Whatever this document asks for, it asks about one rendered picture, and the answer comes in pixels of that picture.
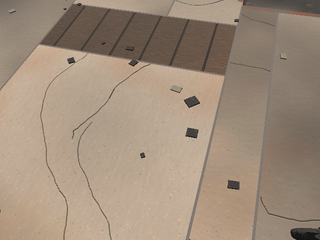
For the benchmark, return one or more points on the right robot hand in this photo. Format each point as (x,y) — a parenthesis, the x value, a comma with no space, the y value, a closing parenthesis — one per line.
(305,233)

